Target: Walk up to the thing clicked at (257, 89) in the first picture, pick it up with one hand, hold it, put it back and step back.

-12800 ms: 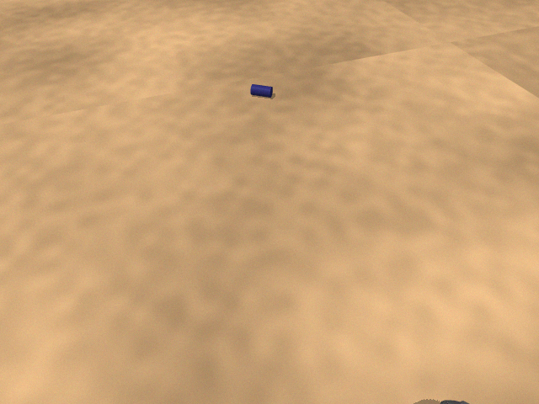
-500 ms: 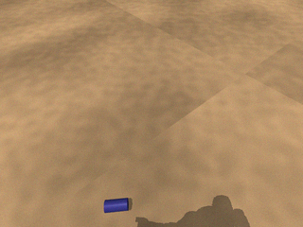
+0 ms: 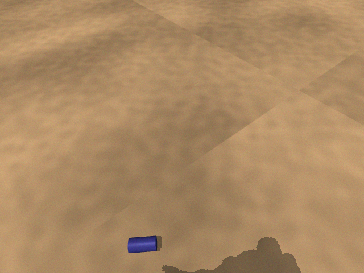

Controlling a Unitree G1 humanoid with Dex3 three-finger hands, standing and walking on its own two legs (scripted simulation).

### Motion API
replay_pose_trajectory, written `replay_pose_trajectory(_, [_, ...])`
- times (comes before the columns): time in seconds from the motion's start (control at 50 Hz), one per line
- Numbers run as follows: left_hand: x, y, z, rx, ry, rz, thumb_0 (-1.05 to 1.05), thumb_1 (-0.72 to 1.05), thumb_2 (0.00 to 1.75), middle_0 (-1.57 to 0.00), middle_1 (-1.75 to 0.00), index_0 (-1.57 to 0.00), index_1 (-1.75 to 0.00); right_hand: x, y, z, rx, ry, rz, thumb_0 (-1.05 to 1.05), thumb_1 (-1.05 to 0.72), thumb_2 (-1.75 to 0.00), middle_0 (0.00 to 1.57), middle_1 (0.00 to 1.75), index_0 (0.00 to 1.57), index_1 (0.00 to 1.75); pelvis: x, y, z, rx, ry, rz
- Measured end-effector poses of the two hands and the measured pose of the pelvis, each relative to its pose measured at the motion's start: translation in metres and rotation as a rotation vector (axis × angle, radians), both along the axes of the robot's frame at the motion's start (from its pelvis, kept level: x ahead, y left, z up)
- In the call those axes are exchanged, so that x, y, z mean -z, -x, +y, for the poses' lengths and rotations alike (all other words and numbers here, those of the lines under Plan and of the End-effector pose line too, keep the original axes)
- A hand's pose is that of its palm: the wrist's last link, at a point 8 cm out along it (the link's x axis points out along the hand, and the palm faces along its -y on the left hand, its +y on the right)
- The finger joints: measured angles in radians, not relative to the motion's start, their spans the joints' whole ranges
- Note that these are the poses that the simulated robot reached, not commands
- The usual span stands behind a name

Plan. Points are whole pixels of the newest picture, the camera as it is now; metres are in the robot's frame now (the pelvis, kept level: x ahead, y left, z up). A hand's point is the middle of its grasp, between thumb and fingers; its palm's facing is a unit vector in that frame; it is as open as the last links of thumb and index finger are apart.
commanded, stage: stand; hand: left
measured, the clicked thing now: (142, 244) +0.37 +0.23 -0.75
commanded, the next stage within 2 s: walk up in 0.46 s
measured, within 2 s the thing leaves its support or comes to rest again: neither
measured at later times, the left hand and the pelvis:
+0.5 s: hand out of the picture +0.07 +0.26 -0.16, palm faces -0.01 -0.94 -0.35, open 7.3 cm; pelvis +0.00 +0.00 +0.00, yaw +0 degrees
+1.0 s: hand out of the picture +0.03 +0.31 -0.18, palm faces -0.08 -0.93 -0.35, open 7.3 cm; pelvis -0.11 +0.05 -0.02, yaw -2 degrees
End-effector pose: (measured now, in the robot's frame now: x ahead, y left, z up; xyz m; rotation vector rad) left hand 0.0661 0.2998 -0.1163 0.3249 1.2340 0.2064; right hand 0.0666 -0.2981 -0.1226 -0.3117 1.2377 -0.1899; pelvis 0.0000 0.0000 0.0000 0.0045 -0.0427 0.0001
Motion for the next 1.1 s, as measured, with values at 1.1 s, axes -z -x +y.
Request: replay_pose_trajectory(1.1, [0.029, 0.071, 0.05, 0.1, -0.013, -0.017, 0.0, 0.91, 0.9, -0.21, -0.3, -0.2, -0.3, -0.007, 0.15, 0.028, 0.063, 0.126, 0.014, 0.01, -0.9, -0.9, 0.21, 0.3, 0.21, 0.3, 0.021, 0.13, 0.045, 0.062, 0.027, 0.024])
